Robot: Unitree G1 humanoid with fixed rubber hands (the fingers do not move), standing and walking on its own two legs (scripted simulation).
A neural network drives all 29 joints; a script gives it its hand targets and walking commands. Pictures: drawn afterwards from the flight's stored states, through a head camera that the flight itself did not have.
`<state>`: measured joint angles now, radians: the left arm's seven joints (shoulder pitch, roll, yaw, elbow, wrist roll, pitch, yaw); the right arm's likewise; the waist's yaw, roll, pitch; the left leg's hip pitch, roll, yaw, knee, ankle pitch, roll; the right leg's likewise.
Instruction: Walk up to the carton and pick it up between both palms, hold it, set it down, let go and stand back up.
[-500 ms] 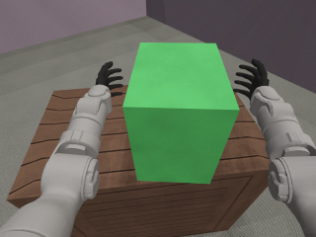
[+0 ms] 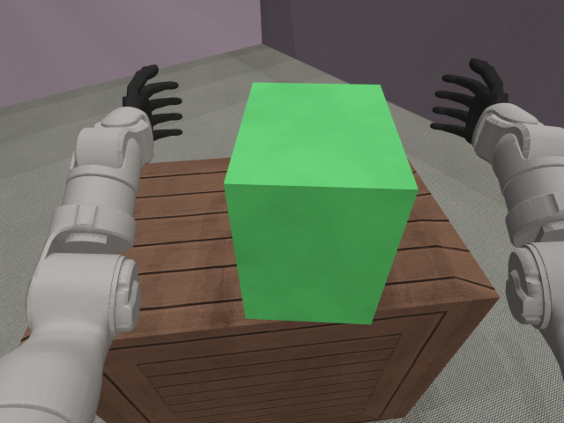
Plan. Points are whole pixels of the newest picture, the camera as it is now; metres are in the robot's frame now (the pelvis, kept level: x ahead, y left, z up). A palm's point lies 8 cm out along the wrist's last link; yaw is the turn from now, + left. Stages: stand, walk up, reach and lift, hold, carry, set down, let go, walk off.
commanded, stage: set down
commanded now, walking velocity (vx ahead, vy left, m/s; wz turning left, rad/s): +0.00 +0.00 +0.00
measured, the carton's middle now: (311, 203) +0.45 -0.03 +0.09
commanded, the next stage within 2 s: none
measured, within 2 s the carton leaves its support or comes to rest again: neither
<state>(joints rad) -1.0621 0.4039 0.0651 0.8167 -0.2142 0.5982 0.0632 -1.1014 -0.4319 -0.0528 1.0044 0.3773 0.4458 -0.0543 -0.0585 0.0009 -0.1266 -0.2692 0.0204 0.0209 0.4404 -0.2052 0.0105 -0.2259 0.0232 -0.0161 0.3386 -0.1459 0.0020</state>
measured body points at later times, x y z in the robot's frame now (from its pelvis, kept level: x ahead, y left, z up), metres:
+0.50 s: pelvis -0.02 +0.00 +0.00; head -0.05 +0.01 +0.45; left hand +0.40 +0.20 +0.19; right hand +0.37 -0.26 +0.18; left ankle +0.01 +0.10 -0.74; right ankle +0.02 -0.12 -0.74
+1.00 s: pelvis -0.02 +0.00 +0.00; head -0.04 +0.02 +0.45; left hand +0.35 +0.20 +0.12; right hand +0.32 -0.24 +0.13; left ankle +0.01 +0.10 -0.74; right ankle +0.02 -0.12 -0.74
